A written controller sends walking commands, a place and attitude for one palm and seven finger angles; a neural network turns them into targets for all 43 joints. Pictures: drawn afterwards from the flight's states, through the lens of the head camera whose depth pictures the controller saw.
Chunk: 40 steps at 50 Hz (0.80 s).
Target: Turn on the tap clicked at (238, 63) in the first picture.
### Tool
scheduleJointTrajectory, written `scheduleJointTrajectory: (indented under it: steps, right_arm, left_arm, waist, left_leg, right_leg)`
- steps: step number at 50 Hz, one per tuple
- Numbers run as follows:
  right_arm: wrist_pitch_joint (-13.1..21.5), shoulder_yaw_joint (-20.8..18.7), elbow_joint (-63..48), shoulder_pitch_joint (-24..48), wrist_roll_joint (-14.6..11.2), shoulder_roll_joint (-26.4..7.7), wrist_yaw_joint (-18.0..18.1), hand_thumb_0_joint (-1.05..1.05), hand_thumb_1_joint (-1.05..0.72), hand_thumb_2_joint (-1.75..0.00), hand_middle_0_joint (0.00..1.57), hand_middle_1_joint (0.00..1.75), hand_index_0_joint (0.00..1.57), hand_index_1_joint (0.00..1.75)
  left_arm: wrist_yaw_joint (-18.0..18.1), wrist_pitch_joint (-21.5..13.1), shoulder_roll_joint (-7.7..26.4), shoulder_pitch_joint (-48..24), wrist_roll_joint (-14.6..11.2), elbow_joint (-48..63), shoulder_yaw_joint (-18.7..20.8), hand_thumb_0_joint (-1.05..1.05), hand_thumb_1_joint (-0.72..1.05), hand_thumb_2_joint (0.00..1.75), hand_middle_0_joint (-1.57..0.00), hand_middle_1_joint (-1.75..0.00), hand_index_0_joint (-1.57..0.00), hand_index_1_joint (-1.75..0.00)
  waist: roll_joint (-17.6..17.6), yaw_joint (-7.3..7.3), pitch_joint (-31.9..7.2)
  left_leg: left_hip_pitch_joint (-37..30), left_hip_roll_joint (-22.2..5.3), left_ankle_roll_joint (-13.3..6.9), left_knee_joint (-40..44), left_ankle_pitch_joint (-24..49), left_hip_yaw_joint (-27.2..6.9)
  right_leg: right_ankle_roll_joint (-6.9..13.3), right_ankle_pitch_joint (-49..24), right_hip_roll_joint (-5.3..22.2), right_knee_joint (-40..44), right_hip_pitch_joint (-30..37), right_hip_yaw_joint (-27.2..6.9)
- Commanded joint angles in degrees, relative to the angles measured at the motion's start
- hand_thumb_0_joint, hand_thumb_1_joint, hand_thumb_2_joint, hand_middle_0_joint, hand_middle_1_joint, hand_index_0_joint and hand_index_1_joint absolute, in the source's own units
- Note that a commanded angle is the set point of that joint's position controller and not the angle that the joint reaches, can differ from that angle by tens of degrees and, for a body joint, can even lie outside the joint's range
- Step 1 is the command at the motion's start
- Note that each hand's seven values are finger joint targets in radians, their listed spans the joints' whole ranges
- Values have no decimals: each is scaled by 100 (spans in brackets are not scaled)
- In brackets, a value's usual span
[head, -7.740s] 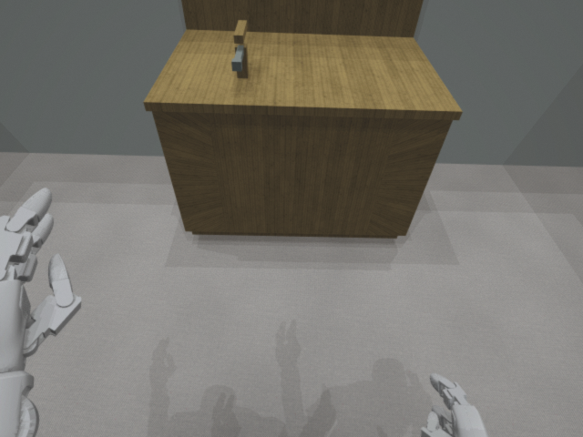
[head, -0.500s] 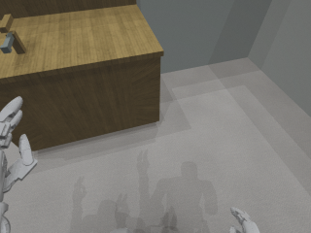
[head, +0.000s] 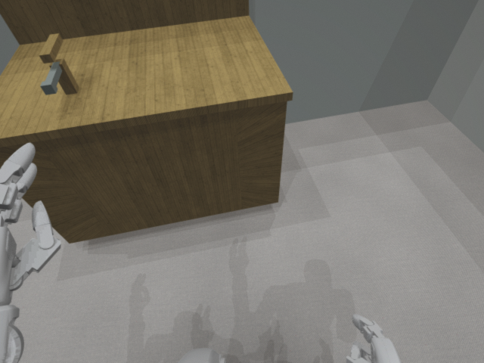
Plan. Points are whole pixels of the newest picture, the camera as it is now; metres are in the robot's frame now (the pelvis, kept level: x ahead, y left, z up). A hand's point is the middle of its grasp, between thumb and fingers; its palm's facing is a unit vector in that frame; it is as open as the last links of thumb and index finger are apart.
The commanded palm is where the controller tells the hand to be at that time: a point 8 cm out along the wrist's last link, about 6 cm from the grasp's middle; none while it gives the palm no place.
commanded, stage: take the last steps up to it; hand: left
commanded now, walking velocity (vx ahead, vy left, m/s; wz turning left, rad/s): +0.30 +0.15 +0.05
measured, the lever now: (49, 87) +0.76 +0.60 +0.04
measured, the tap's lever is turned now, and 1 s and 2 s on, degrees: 0 0 0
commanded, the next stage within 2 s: come to a stop and stand still in 1.22 s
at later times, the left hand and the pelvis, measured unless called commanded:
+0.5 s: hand (39, 160) +0.34 +0.30 +0.19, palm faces +0.34 -0.80 -0.49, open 7.4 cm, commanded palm +0.28 +0.36 +0.19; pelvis +0.12 +0.08 +0.01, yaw -1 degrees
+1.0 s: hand (26, 111) +0.46 +0.40 +0.18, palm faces +0.41 -0.80 -0.44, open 7.4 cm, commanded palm +0.39 +0.43 +0.19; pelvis +0.22 +0.15 +0.00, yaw -1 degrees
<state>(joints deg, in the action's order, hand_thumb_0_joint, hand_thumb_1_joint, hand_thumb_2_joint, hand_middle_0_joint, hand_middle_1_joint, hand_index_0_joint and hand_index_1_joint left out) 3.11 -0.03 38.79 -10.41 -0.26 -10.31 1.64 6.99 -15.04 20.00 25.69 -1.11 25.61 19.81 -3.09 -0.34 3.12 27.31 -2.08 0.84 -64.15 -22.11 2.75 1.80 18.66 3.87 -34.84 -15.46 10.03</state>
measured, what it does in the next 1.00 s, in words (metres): walks ahead: left foot, then right foot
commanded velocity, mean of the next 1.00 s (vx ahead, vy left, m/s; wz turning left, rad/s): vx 0.27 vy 0.15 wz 0.01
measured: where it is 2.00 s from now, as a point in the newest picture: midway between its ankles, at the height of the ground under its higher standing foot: (202, 348)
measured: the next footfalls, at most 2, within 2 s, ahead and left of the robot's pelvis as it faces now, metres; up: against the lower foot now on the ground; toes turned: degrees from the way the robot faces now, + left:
left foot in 0.22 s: +0.16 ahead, +0.19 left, +0.00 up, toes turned +10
right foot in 0.54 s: +0.21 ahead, -0.01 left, +0.00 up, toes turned -11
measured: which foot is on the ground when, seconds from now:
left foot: up 0.00-0.20, down 0.22-0.56, up 0.58-0.88, down 0.90-1.00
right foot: down 0.00-0.24, up 0.26-0.52, down 0.54-0.90, up 0.92-1.00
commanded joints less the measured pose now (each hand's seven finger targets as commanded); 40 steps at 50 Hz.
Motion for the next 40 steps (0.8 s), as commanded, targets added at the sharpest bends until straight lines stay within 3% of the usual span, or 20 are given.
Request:
scheduleJointTrajectory:
  steps: [1,5,9,10,11,12,13,14,15,19,25,26,27,28,29,30,32,33,36,40]
  right_arm:
    - [184,-240,-956,451,0,-618,68,0,-90,-90,20,30,20,30]
    - [297,-246,-1155,468,44,-500,120,0,-90,-90,20,30,20,30]
    - [394,-359,-1235,261,13,-590,234,0,-90,-90,20,30,20,30]
    - [408,-429,-1222,126,-20,-715,264,0,-90,-90,20,30,20,30]
    - [416,-511,-1249,85,-49,-899,250,0,-90,-90,20,30,20,30]
    - [441,-515,-1288,95,-58,-850,201,0,-90,-90,20,30,20,30]
    - [535,-476,-1197,193,-19,-799,215,0,-90,-90,20,30,20,30]
    - [537,-482,-1139,220,-50,-748,204,0,-90,-90,20,30,20,30]
    - [553,-499,-1080,237,-114,-721,177,0,-90,-90,20,30,20,30]
    - [684,-420,-1040,285,-91,-697,99,0,-90,-90,20,30,20,30]
    - [577,-301,-980,248,-43,-735,247,0,-90,-90,20,30,20,30]
    - [526,-307,-972,303,-57,-730,265,0,-90,-90,20,30,20,30]
    - [474,-302,-977,259,-52,-668,254,0,-90,-90,20,30,20,30]
    - [439,-259,-1068,342,-28,-590,219,0,-90,-90,20,30,20,30]
    - [461,-363,-1030,330,-35,-776,135,0,-90,-90,20,30,20,30]
    - [455,-342,-963,362,-30,-745,107,0,-90,-90,20,30,20,30]
    - [366,-245,-852,391,-9,-676,79,0,-90,-90,20,30,20,30]
    - [329,-234,-879,526,-22,-665,102,0,-90,-90,20,30,20,30]
    - [310,-266,-994,392,37,-637,103,0,-90,-90,20,30,20,30]
    - [364,-314,-1223,351,62,-542,142,0,-90,-90,20,30,20,30]
  left_arm:
    - [169,-429,1086,-105,-10,1116,836,0,90,90,-20,-30,-20,-30]
    - [307,-337,1109,-84,15,1527,829,0,90,90,-20,-30,-20,-30]
    - [372,-302,1064,-490,40,1837,717,0,90,90,-20,-30,-20,-30]
    - [370,-328,1088,-568,32,1870,757,0,90,90,-20,-30,-20,-30]
    - [377,-352,1021,-574,1,1956,778,0,90,90,-20,-30,-20,-30]
    - [353,-421,1068,-593,23,1887,761,0,90,90,-20,-30,-20,-30]
    - [319,-451,1398,-472,13,1671,961,0,90,90,-20,-30,-20,-30]
    - [324,-426,1337,-364,-18,1678,1026,0,90,90,-20,-30,-20,-30]
    - [300,-419,1206,-267,-49,1859,969,0,90,90,-20,-30,-20,-30]
    - [255,-415,1055,345,-109,2177,956,0,90,90,-20,-30,-20,-30]
    - [242,-119,1011,190,-118,1167,875,0,90,90,-20,-30,-20,-30]
    - [236,-104,1063,22,-85,1050,883,0,90,90,-20,-30,-20,-30]
    - [234,-90,1151,-143,-25,936,884,0,90,90,-20,-30,-20,-30]
    - [230,-65,1252,-184,-20,757,922,0,90,90,-20,-30,-20,-30]
    - [198,-82,1158,-441,-136,705,872,0,90,90,-20,-30,-20,-30]
    - [174,-150,1220,-541,-132,769,896,0,90,90,-20,-30,-20,-30]
    - [149,-315,1182,-487,-42,1098,840,0,90,90,-20,-30,-20,-30]
    - [163,-356,1256,-565,7,1330,848,0,90,90,-20,-30,-20,-30]
    - [247,-406,1187,-106,28,1547,866,0,90,90,-20,-30,-20,-30]
    - [396,-337,1201,111,-2,1912,1011,0,90,90,-20,-30,-20,-30]
  waist:
    - [1082,53,-405]
    - [1331,-131,-678]
    - [873,23,-798]
    - [98,139,-931]
    - [-1222,194,-1189]
    - [-1684,149,-1278]
    - [-1553,93,-1239]
    - [-1255,128,-1070]
    - [-897,111,-1029]
    - [-1082,29,-1076]
    - [-438,5,-946]
    - [-121,-46,-974]
    - [874,-33,-1020]
    - [2045,-35,-918]
    - [2223,-46,-753]
    - [1851,-5,-507]
    - [994,13,-446]
    - [727,-17,-555]
    - [934,6,-723]
    - [1223,-109,-964]
  left_leg:
    - [917,-546,35,602,455,-170]
    - [-418,-138,-86,2449,648,727]
    - [-1672,67,-105,3706,1052,985]
    - [-2312,-157,-240,3926,1108,619]
    - [-2988,-1136,-689,4196,1847,-803]
    - [-3077,-1860,-1206,4543,2141,-2018]
    - [-2734,-2084,-1530,4678,1449,-2482]
    - [-2637,-2083,-1722,4603,1441,-2386]
    - [-2723,-1887,-1650,4476,1677,-1878]
    - [-2026,-1364,-1227,4488,2250,-594]
    - [-1318,-1225,-783,3916,1430,-148]
    - [-975,-1091,-687,3323,1120,-10]
    - [-211,-638,-500,2134,549,308]
    - [1098,78,-228,637,-636,467]
    - [1378,14,-84,-356,-632,-187]
    - [1561,-154,-24,-851,-330,-506]
    - [1546,-390,64,-967,149,-471]
    - [1376,-431,58,-626,172,-409]
    - [513,-443,9,1162,405,69]
    - [-602,-32,-33,2863,674,801]
  right_leg:
    - [619,-1728,1656,1763,785,-1387]
    - [496,-1636,1414,1522,674,-981]
    - [195,-895,1066,641,452,-718]
    - [39,-941,838,-326,9,-528]
    - [-264,84,226,-1802,-894,-73]
    - [-279,1919,-93,-3076,-1601,-320]
    - [-244,1808,60,-3688,-1889,-717]
    - [-278,1544,247,-3865,-2255,-858]
    - [-315,1337,328,-3768,-2470,-823]
    - [-358,570,245,-2150,-1545,-346]
    - [-320,-75,-125,270,287,112]
    - [-221,-352,23,765,786,-124]
    - [148,-315,764,1228,1325,-1361]
    - [768,-698,2046,1758,1863,-3651]
    - [863,-287,2403,2111,1636,-4206]
    - [965,-163,2409,2090,1401,-4030]
    - [782,-1249,2028,1814,1184,-2395]
    - [695,-1799,1883,1686,1108,-1994]
    - [575,-2598,1603,1443,885,-1110]
    - [469,-2391,1422,1143,986,-961]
